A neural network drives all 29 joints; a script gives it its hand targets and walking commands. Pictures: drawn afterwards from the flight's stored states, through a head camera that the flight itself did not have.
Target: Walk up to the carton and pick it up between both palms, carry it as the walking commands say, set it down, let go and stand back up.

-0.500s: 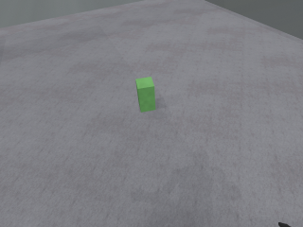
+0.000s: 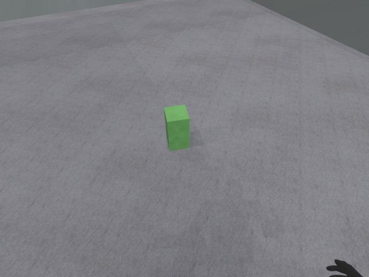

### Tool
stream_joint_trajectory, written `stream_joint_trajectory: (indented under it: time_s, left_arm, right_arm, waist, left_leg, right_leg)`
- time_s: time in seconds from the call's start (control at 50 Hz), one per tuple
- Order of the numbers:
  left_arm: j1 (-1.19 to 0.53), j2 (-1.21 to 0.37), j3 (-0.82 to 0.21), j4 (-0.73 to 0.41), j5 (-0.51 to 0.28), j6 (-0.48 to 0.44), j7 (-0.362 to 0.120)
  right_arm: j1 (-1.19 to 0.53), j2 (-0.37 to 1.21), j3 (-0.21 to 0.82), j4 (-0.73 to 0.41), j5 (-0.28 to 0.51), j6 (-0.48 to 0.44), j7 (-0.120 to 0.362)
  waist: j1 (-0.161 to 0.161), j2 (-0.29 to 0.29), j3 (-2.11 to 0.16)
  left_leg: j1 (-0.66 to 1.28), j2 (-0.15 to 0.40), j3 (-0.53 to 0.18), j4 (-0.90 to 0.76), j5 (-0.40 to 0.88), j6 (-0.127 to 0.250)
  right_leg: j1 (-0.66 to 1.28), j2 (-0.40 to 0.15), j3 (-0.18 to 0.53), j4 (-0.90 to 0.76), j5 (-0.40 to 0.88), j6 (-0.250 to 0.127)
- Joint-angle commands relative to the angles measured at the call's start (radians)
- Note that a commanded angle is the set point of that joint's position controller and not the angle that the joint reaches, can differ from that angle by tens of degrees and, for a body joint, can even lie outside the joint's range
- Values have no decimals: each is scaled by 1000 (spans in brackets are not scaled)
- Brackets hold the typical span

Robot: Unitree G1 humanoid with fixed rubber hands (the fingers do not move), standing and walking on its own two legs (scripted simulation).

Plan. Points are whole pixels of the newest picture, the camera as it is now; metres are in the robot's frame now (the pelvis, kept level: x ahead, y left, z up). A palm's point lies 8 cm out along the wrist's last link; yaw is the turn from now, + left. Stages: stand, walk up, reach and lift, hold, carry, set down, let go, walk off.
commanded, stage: walk up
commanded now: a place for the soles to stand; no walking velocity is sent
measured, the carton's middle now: (177, 128) +1.14 +0.06 -0.61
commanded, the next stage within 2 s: none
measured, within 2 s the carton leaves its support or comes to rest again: neither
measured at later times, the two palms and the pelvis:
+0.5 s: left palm (81, 231) +0.26 +0.27 -0.06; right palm (351, 236) +0.24 -0.37 -0.09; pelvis +0.17 -0.05 +0.01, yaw +0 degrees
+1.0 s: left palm (75, 183) +0.40 +0.33 -0.08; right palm (309, 180) +0.38 -0.32 -0.05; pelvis +0.30 +0.02 +0.01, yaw +0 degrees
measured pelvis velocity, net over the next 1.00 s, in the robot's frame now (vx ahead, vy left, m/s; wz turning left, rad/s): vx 0.30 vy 0.02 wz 0.01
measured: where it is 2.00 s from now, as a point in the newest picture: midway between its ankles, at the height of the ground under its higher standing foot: (189, 225)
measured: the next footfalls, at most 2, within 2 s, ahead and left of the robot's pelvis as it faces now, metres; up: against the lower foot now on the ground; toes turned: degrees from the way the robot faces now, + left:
right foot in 0.42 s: +0.27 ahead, -0.16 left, +0.00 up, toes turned -3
left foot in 0.86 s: +0.38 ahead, +0.10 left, +0.00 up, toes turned +5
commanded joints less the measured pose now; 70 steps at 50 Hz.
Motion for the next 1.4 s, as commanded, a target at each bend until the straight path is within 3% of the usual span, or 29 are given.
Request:
stream_joint_trajectory:
  time_s: [0.0,0.14,0.28,0.3,0.32,0.34,0.36,0.38,0.44,0.5,0.58,0.68,0.72,0.76,0.78,0.8,0.82,0.86,0.94,1.02,1.08,1.14,1.24,1.26,1.28,1.3,1.32,1.34,1.38]
  left_arm:
    - [2,197,101,9,0,-8,-15]
    - [-165,205,115,7,-6,18,-40]
    - [-156,179,105,-4,-6,-7,-44]
    - [-101,171,105,7,-3,-15,-38]
    - [-6,193,115,34,0,-27,-27]
    - [142,274,145,58,9,-42,-7]
    - [198,378,170,46,14,-50,11]
    - [183,379,165,37,2,-46,15]
    - [67,295,142,0,-9,-49,28]
    - [95,247,138,-3,1,-46,24]
    - [85,266,137,-9,2,-46,24]
    - [-15,302,132,-28,5,-44,14]
    - [-68,308,132,-40,7,-38,9]
    - [-105,254,119,-47,16,-28,8]
    - [-65,167,91,-51,12,-25,8]
    - [-51,102,61,-68,-3,-24,8]
    - [-39,183,78,-38,3,-15,17]
    - [-41,208,94,-15,6,0,11]
    - [-50,170,97,1,-6,13,-1]
    - [-125,165,98,3,-3,30,-6]
    - [-178,174,105,1,-4,35,-13]
    - [-213,179,107,-8,-6,29,-23]
    - [-176,159,97,-20,-6,-2,-28]
    - [-106,151,98,-1,-4,-13,-21]
    - [14,177,110,32,1,-26,-7]
    - [149,256,138,52,9,-41,9]
    - [207,369,165,42,14,-48,26]
    - [175,375,161,31,0,-42,28]
    - [81,312,144,0,-8,-41,39]
  right_arm:
    - [103,-252,-72,-38,27,-36,-35]
    - [64,-275,-74,-56,23,-31,-21]
    - [65,-275,-70,-78,23,-8,-12]
    - [48,-268,-66,-81,26,-2,-12]
    - [56,-239,-55,-90,28,1,-13]
    - [76,-180,-39,-112,32,-3,-16]
    - [114,-114,-11,-134,33,-5,-16]
    - [52,-210,-29,-125,30,3,-26]
    - [2,-187,-40,-122,15,11,-27]
    - [34,-153,-35,-110,18,13,-5]
    - [-19,-146,-43,-112,9,23,7]
    - [-19,-167,-63,-82,15,23,27]
    - [42,-184,-74,-61,14,16,29]
    - [199,-203,-83,-3,10,2,16]
    - [322,-268,-103,22,0,-10,-6]
    - [326,-328,-107,-12,-5,-21,-27]
    - [266,-336,-102,-39,20,-19,-34]
    - [180,-292,-86,-52,26,-22,-41]
    - [223,-224,-73,-49,23,-30,-50]
    - [190,-219,-70,-47,25,-24,-54]
    - [149,-230,-70,-54,18,-19,-47]
    - [136,-240,-73,-62,18,-17,-38]
    - [107,-252,-67,-85,17,-2,-24]
    - [83,-246,-63,-91,17,3,-23]
    - [83,-219,-53,-105,20,5,-23]
    - [121,-147,-33,-122,24,5,-24]
    - [166,-95,-8,-147,25,5,-22]
    - [132,-197,-30,-132,22,17,-30]
    - [73,-188,-35,-133,9,28,-30]
  waist:
    - [-43,116,-20]
    - [-49,162,202]
    - [-50,145,70]
    - [-20,137,21]
    - [27,58,-57]
    - [100,-143,-172]
    - [103,-354,-229]
    - [90,-184,-214]
    - [38,-71,-92]
    - [41,-123,-121]
    - [49,-159,-72]
    - [21,-172,12]
    - [-19,-166,-4]
    - [-94,-42,-82]
    - [-152,213,-151]
    - [-142,341,-102]
    - [-110,178,-63]
    - [-62,73,21]
    - [-67,115,-36]
    - [-68,107,76]
    - [-63,118,199]
    - [-68,122,240]
    - [-47,143,114]
    - [-9,136,59]
    - [45,62,-35]
    - [107,-157,-142]
    - [96,-350,-193]
    - [67,-161,-184]
    - [38,-81,-59]
  left_leg:
    - [328,192,-334,-456,-42,83]
    - [95,198,-269,-606,-358,103]
    - [221,176,-166,-413,-133,137]
    - [226,159,-131,-314,-70,125]
    - [216,116,-86,-123,104,94]
    - [81,50,-23,232,163,38]
    - [-197,-77,-58,431,-209,-7]
    - [-263,-53,-162,497,-253,-1]
    - [-251,34,-167,442,-152,-7]
    - [-184,9,-105,271,-161,-31]
    - [-191,36,-76,151,-81,-41]
    - [-23,40,-37,30,82,-38]
    - [96,20,-11,-38,106,-29]
    - [307,-36,3,-144,34,-25]
    - [475,60,-206,-308,-202,4]
    - [532,267,-662,-471,-325,71]
    - [470,331,-738,-501,-300,81]
    - [394,285,-562,-451,-86,49]
    - [445,175,-342,-379,436,15]
    - [312,146,-284,-471,186,9]
    - [205,145,-288,-568,-137,36]
    - [206,173,-286,-594,-230,83]
    - [252,162,-193,-411,48,137]
    - [251,150,-159,-296,153,130]
    - [230,97,-107,-91,302,99]
    - [91,27,-53,232,237,47]
    - [-158,-100,-113,417,-216,1]
    - [-185,-69,-205,488,-245,3]
    - [-236,-20,-193,485,-153,9]
  right_leg:
    - [-319,-59,28,44,149,-18]
    - [-258,-74,-40,-187,291,17]
    - [-47,-9,-108,-422,255,0]
    - [37,17,-130,-497,278,-4]
    - [176,53,-126,-544,260,-12]
    - [375,-74,108,-613,154,-72]
    - [533,-321,552,-682,136,-169]
    - [509,-383,641,-681,125,-250]
    - [388,-307,367,-639,485,-240]
    - [374,-231,186,-581,654,-220]
    - [262,-266,180,-646,430,-251]
    - [36,-251,140,-715,-13,-215]
    - [-31,-247,116,-675,-116,-199]
    - [-88,-184,27,-402,-45,-159]
    - [-209,-94,-73,-34,65,-104]
    - [-459,48,-23,172,-16,-51]
    - [-482,37,64,205,20,-53]
    - [-446,-35,60,127,100,-47]
    - [-325,-25,24,33,170,-15]
    - [-292,-24,20,-46,266,-4]
    - [-305,-39,10,-117,296,10]
    - [-296,-57,-18,-205,298,19]
    - [-54,-8,-76,-424,209,2]
    - [51,16,-97,-504,244,-4]
    - [229,62,-105,-565,264,-13]
    - [406,-69,106,-627,188,-54]
    - [533,-335,566,-679,241,-146]
    - [464,-398,654,-675,211,-223]
    - [364,-338,482,-682,313,-230]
